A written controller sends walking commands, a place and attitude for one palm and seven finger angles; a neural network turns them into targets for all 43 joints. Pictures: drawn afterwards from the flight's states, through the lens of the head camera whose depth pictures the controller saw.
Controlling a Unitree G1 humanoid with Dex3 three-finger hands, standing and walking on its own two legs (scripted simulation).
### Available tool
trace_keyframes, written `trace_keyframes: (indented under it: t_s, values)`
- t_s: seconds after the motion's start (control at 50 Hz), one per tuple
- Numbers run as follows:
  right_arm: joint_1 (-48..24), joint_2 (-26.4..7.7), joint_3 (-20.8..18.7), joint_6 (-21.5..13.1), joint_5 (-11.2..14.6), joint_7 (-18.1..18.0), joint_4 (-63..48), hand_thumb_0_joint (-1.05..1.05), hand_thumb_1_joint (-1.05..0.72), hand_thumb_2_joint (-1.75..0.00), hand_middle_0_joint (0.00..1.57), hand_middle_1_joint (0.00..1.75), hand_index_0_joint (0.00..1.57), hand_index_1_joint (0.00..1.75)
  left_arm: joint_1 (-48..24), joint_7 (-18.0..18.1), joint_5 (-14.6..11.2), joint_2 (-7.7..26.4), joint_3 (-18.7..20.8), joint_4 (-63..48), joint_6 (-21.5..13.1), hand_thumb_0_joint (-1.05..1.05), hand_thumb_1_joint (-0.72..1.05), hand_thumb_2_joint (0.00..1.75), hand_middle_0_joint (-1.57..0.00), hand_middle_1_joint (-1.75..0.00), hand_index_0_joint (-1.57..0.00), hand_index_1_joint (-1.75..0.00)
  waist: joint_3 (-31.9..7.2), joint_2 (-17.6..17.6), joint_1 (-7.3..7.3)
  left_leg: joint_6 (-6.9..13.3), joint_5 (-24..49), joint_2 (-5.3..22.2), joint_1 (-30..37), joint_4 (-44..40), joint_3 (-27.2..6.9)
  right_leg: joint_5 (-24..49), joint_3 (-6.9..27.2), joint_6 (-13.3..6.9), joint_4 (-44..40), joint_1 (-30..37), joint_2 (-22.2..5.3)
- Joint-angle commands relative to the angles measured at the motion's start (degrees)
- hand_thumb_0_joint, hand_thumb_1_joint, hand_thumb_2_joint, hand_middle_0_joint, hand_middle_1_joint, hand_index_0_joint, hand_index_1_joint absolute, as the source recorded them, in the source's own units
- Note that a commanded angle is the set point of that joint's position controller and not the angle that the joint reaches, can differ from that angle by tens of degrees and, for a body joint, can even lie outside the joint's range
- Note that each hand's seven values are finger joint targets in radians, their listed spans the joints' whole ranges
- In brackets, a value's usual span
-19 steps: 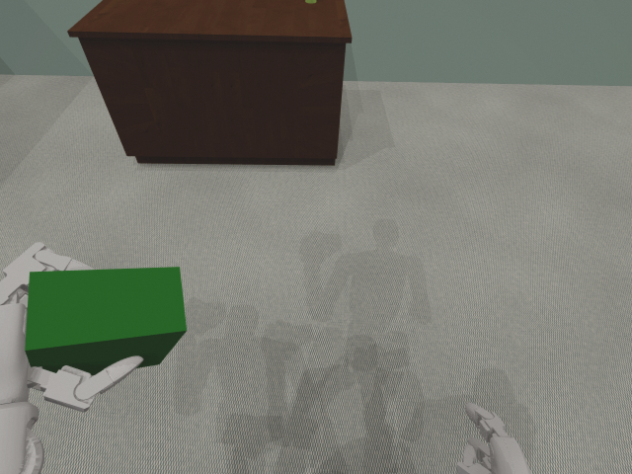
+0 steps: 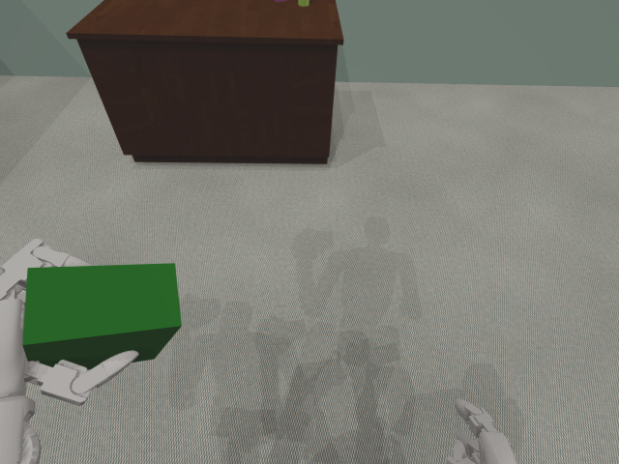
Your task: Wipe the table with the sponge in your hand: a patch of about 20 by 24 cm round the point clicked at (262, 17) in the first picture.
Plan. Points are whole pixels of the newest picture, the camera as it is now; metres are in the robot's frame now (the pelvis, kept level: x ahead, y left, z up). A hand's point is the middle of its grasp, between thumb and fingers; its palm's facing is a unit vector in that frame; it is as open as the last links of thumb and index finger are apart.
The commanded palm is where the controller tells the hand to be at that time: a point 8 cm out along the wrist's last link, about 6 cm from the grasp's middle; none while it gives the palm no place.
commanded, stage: look at it before walking up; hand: left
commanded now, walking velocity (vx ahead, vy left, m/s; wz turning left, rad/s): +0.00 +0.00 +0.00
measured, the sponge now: (123, 319) +0.22 +0.21 +0.14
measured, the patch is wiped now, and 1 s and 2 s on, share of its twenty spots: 0.00 0.00 0.00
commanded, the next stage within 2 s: walk to a spot facing it in 0.02 s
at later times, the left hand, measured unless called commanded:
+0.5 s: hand (45, 311) +0.22 +0.28 +0.15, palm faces +0.52 -0.76 -0.39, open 10.5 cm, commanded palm +0.16 +0.31 +0.18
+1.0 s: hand (50, 247) +0.30 +0.31 +0.16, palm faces +0.63 -0.66 -0.41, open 10.5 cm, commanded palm +0.22 +0.33 +0.18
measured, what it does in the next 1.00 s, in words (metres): walks ahead, turning left: left foot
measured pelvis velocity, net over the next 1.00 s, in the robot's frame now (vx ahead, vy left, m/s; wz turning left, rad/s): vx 0.14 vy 0.01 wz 0.27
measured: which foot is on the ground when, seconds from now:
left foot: down 0.00-0.62, up 0.64-0.86, down 0.88-1.00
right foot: down 0.00-0.90, up 0.92-1.00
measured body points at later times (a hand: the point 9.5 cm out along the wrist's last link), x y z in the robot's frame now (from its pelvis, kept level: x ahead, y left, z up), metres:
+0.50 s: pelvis +0.03 +0.01 -0.02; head +0.03 +0.02 +0.43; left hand +0.19 +0.31 +0.17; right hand +0.18 -0.22 -0.11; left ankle +0.04 +0.13 -0.74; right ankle +0.04 -0.12 -0.73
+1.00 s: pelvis +0.14 +0.01 -0.02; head +0.17 +0.03 +0.43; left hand +0.26 +0.34 +0.18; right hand +0.39 -0.15 -0.09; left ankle +0.16 +0.14 -0.74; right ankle +0.11 -0.11 -0.66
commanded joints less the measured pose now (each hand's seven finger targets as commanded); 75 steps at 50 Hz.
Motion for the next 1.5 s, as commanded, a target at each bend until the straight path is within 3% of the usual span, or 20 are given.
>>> trace_keyframes:
  t_s: [0.0,0.36,0.42,0.46,0.56,0.6,0.62,0.66,0.72,0.82,0.84,0.86,0.88,0.9,1.04,1.18,1.2,1.24,1.32,1.48]
  values:
    - [-5.85,-6.9,-2.89,-3.07,0.21,-0.79,-9.07,0.0,-0.9,-0.9,0.2,0.3,0.2,0.3,-5.84,1.12,-0.8,9.92,6.61,-13.49,-4.31,0.0,0.1,1.3,-1.2,-1.6,-1.2,-1.6,-5.07,4.24,-0.17,1.43,-2.81,2.92,-1.92,-7.76,-2.17,-2.11,3.17,-0.3,-4.93,4.12,-3.31]
    - [-4.11,-6.51,-3.18,-2.31,-0.24,-1.07,-7.97,0.0,-0.9,-0.9,0.2,0.3,0.2,0.3,-4.59,1.93,-0.63,10.63,8.18,-14.98,-4.42,0.0,0.1,1.3,-1.2,-1.6,-1.2,-1.6,-2.28,2.61,-1.47,4.83,-20.79,2.2,-9.55,-1.13,-5.92,-25.91,4.86,-3.41,1.95,-0.41,-10.8]
    - [-4.01,-7.23,-3.03,-2.64,-0.23,-1.35,-7.41,0.0,-0.9,-0.9,0.2,0.3,0.2,0.3,-8.1,1.6,-0.15,9.66,7.17,-15.28,-4.84,0.0,0.1,1.3,-1.2,-1.6,-1.2,-1.6,2.4,12.3,-2.13,9.59,-26.43,10.41,-8.52,-11.41,-23.98,-24.03,-3.1,-0.09,15.33,-7.4,-3.22]
    - [-2.56,-7.19,-3.65,-3.81,-0.82,-1.03,-6.45,0.0,-0.9,-0.9,0.2,0.3,0.2,0.3,-8.19,1.23,0.26,9.95,7.14,-15.47,-5.79,0.0,0.1,1.3,-1.2,-1.6,-1.2,-1.6,0.23,13.44,-2.09,12.99,-8.53,14.03,0.93,-11.05,-31.89,-20.55,-2.22,0.54,19.11,-11.61,-1.99]
    - [-3.7,-6.83,-3.7,-3.7,-0.64,0.67,-6.38,0.0,-0.9,-0.9,0.2,0.3,0.2,0.3,-3.09,0.44,-0.34,10.65,8.01,-18.08,-5.57,0.0,0.1,1.3,-1.2,-1.6,-1.2,-1.6,-8.17,11.63,-0.19,8.1,15.63,8.27,-3.3,1.26,-14.73,-8.49,-3.21,-0.96,-0.01,11.01,-3.52]
    - [-3.85,-5.12,-4.0,-3.14,0.28,1.12,-6.8,0.0,-0.9,-0.9,0.2,0.3,0.2,0.3,-2.4,0.72,-0.62,12.85,9.66,-14.43,-5.02,0.0,0.1,1.3,-1.2,-1.6,-1.2,-1.6,-8.76,-13.42,-0.14,1.74,-4.79,-2.79,-24.08,25.0,2.08,-0.66,20.24,-9.25,-6.95,26.08,-21.59]
    - [-4.94,-6.94,-4.92,-3.35,0.5,0.97,-6.95,0.0,-0.9,-0.9,0.2,0.3,0.2,0.3,-3.19,0.83,-1.83,12.59,10.1,-14.37,-5.56,0.0,0.1,1.3,-1.2,-1.6,-1.2,-1.6,-4.2,-11.91,-0.12,0.42,-15.39,-1.34,-27.65,33.53,-0.3,3.59,23.68,-12.25,-8.7,21.71,-26.19]
    - [-5.28,-5.47,-3.58,-1.92,0.04,0.5,-6.21,0.0,-0.9,-0.9,0.2,0.3,0.2,0.3,-0.02,0.81,-1.12,13.72,11.39,-12.91,-6.5,0.0,0.1,1.3,-1.2,-1.6,-1.2,-1.6,1.5,-4.21,0.36,-0.14,-14.6,2.75,-28.16,36.79,-1.25,7.84,17.59,-12.55,-9.24,15.85,-24.9]
    - [-6.34,-4.16,-2.73,-0.64,-0.14,0.33,-7.43,0.0,-0.9,-0.9,0.2,0.3,0.2,0.3,-3.9,0.79,-0.79,12.65,10.61,-14.7,-7.49,0.0,0.1,1.3,-1.2,-1.6,-1.2,-1.6,-0.44,-8.61,0.05,0.34,-11.31,4.62,-19.81,22.46,3.08,16.78,3.56,-9.04,-6.94,12.83,-20.79]
    - [-4.97,-3.89,-3.83,-2.0,-0.02,-0.73,-9.22,0.0,-0.9,-0.9,0.2,0.3,0.2,0.3,-5.64,2.24,-1.15,10.63,7.83,-17.98,-6.16,0.0,0.1,1.3,-1.2,-1.6,-1.2,-1.6,-8.86,-5.77,-0.74,1.59,2.78,-3.14,8.73,-2.31,15.44,24.15,-6.34,-4.0,9.53,7.51,-14.08]
    - [-4.54,-5.17,-4.66,-2.21,0.21,-1.15,-9.68,0.0,-0.9,-0.9,0.2,0.3,0.2,0.3,-6.73,2.44,-1.05,11.34,7.99,-20.78,-6.65,0.0,0.1,1.3,-1.2,-1.6,-1.2,-1.6,-11.96,0.65,-1.82,3.89,5.12,0.91,20.58,-3.36,9.55,20.87,-6.76,-1.71,20.52,-0.03,-12.9]
    - [-4.76,-6.7,-5.07,-2.16,0.06,-0.89,-9.46,0.0,-0.9,-0.9,0.2,0.3,0.2,0.3,-6.6,2.84,-1.33,11.3,8.66,-22.4,-7.11,0.0,0.1,1.3,-1.2,-1.6,-1.2,-1.6,-15.21,13.41,-1.77,10.48,12.35,14.42,29.33,-5.07,-9.85,-5.12,-8.78,1.23,34.78,-11.49,-6.42]
    - [-4.39,-6.31,-4.7,-2.22,0.54,-0.08,-9.67,0.0,-0.9,-0.9,0.2,0.3,0.2,0.3,-8.95,3.17,-1.4,11.81,8.2,-22.62,-7.19,0.0,0.1,1.3,-1.2,-1.6,-1.2,-1.6,-13.77,15.43,-1.42,16.46,20.33,23.01,29.31,-8.19,-25.97,-24.22,-4.21,1.23,44.57,-19.08,-2.97]
    - [-5.36,-6.5,-4.67,-2.55,0.34,0.1,-8.49,0.0,-0.9,-0.9,0.2,0.3,0.2,0.3,-8.61,2.18,-1.41,14.3,9.06,-19.87,-6.44,0.0,0.1,1.3,-1.2,-1.6,-1.2,-1.6,-11.83,11.25,-1.47,18.16,11.97,25.78,24.61,-9.97,-30.71,-24.3,0.45,1.18,49.65,-22.7,-5.31]
    - [-6.07,-5.53,-4.68,-4.39,0.74,0.47,-7.88,0.0,-0.9,-0.9,0.2,0.3,0.2,0.3,-1.37,0.93,-1.66,9.88,9.44,-21.86,-5.91,0.0,0.1,1.3,-1.2,-1.6,-1.2,-1.6,-3.83,14.47,0.38,10.66,-5.36,15.68,1.29,-15.76,-3.32,-8.84,-6.23,2.51,30.51,-13.03,-9.2]
    - [-5.57,-5.37,-4.16,-3.63,0.46,-1.44,-6.93,0.0,-0.9,-0.9,0.2,0.3,0.2,0.3,-6.4,0.31,-1.46,8.98,7.5,-10.6,-4.63,0.0,0.1,1.3,-1.2,-1.6,-1.2,-1.6,-3.16,7.84,0.9,6.46,-13.64,12.06,-3.39,-1.79,3.82,-5.6,-13.92,3.17,5.58,5.81,-3.55]
    - [-5.36,-4.51,-3.79,-3.22,0.65,-1.48,-7.06,0.0,-0.9,-0.9,0.2,0.3,0.2,0.3,-7.52,0.3,-1.16,9.09,6.85,-10.17,-3.85,0.0,0.1,1.3,-1.2,-1.6,-1.2,-1.6,-4.3,1.61,1.1,5.17,-13.58,8.44,-6.65,10.3,6.57,-8.16,-9.09,1.43,0.42,10.18,-6.0]
    - [-9.06,-4.45,-3.29,-3.08,0.27,-1.08,-8.5,0.0,-0.9,-0.9,0.2,0.3,0.2,0.3,-9.24,1.17,-0.97,15.93,11.33,-11.02,-3.34,0.0,0.1,1.3,-1.2,-1.6,-1.2,-1.6,-4.82,-19.65,3.03,1.48,-22.21,-0.37,-27.23,42.53,3.22,-8.08,30.62,-10.34,-13.65,17.24,-28.46]
    - [-9.11,-5.17,-3.5,-1.33,0.48,0.15,-5.8,0.0,-0.9,-0.9,0.2,0.3,0.2,0.3,-8.23,0.01,-0.99,14.39,10.66,-16.6,-5.6,0.0,0.1,1.3,-1.2,-1.6,-1.2,-1.6,-3.25,-6.39,0.44,-0.85,-8.5,4.85,-25.34,49.15,-0.78,-6.55,12.75,-9.04,-12.1,11.23,-24.59]
    - [-5.86,-4.73,-4.53,-0.6,0.02,0.63,-9.32,0.0,-0.9,-0.9,0.2,0.3,0.2,0.3,0.93,2.4,-1.59,12.84,12.42,-19.05,-6.23,0.0,0.1,1.3,-1.2,-1.6,-1.2,-1.6,-6.23,-7.0,1.57,-0.11,-4.85,4.08,-15.16,13.71,8.81,11.75,-1.6,-9.0,-8.52,14.88,-20.92]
